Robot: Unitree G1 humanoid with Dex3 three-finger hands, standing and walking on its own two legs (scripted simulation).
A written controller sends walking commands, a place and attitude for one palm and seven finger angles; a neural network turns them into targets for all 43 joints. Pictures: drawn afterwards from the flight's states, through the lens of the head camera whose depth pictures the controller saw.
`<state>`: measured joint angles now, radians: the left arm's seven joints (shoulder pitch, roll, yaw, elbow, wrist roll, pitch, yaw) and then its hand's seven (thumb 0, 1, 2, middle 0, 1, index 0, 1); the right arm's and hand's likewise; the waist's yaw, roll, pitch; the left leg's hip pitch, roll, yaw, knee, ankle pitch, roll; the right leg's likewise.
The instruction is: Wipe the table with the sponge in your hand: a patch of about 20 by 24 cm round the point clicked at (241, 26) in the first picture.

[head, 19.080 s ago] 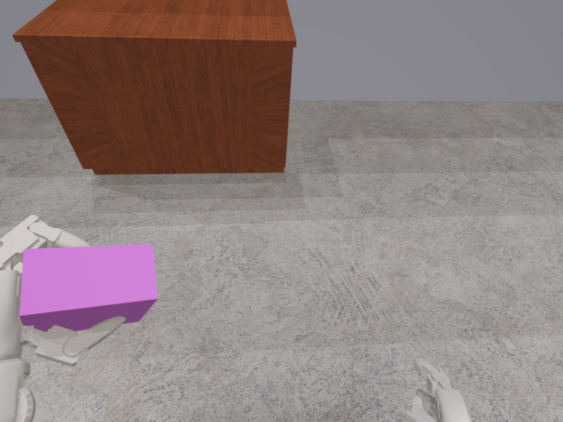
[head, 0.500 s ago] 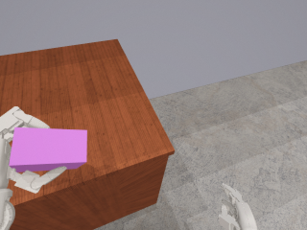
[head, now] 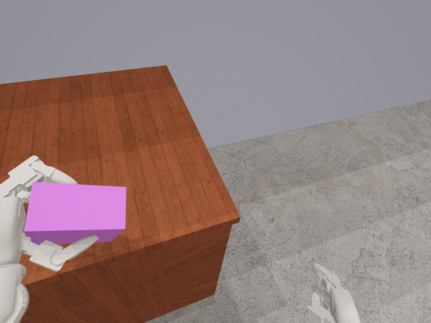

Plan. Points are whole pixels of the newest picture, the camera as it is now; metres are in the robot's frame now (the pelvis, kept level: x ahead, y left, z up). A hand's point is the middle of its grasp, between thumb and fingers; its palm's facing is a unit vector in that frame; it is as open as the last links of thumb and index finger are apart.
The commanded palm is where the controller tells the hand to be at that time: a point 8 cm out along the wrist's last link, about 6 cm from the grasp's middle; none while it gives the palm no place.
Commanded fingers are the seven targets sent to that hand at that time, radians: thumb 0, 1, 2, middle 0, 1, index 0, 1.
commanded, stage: look again from close up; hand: left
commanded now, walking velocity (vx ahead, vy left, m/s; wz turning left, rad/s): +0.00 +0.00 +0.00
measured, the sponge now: (90, 216) +0.24 +0.21 +0.12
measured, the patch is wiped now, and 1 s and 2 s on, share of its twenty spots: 0.00 0.00 0.00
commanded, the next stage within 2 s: come to a stop and stand still in 0.30 s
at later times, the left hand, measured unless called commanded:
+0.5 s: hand (45, 196) +0.24 +0.26 +0.16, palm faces +0.40 -0.80 -0.45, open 10.3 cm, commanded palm +0.17 +0.28 +0.17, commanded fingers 0.00 0.10 1.30 -1.20 -1.60 -1.20 -1.60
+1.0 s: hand (43, 209) +0.22 +0.26 +0.16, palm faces +0.44 -0.84 -0.31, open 10.3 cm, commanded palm +0.16 +0.28 +0.17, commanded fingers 0.00 0.10 1.30 -1.20 -1.60 -1.20 -1.60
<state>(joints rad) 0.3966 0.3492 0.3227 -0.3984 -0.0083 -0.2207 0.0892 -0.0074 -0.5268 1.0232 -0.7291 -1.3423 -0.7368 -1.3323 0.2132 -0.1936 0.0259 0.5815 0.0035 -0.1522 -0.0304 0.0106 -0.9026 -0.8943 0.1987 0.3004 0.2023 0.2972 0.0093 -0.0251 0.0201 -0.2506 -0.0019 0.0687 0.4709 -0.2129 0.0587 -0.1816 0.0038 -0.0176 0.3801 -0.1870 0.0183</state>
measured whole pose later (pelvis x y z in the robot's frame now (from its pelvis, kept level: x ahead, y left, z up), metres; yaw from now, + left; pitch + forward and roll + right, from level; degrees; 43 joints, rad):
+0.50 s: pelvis +0.01 +0.00 +0.00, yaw +1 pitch +0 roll -2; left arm 0.30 0.43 0.37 -0.39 0.03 -0.20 0.06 -0.01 -0.53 1.02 -0.73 -1.34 -0.74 -1.33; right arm 0.21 -0.18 0.02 0.57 -0.01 -0.14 -0.04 0.01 -0.90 -0.89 0.20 0.30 0.20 0.30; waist 0.06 -0.03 0.05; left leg -0.25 -0.01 0.05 0.48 -0.23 0.05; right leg -0.18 0.00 -0.03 0.41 -0.22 0.02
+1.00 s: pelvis +0.00 +0.00 +0.00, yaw +0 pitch -1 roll -2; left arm 0.36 0.34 0.37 -0.42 -0.03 -0.22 0.11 -0.01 -0.52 1.02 -0.73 -1.34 -0.73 -1.33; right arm 0.23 -0.21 0.02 0.60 0.01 -0.16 -0.03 0.01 -0.90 -0.89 0.20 0.30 0.20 0.30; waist 0.04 -0.04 0.04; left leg -0.24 0.00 0.07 0.48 -0.22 0.06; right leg -0.18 0.00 -0.02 0.40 -0.20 0.02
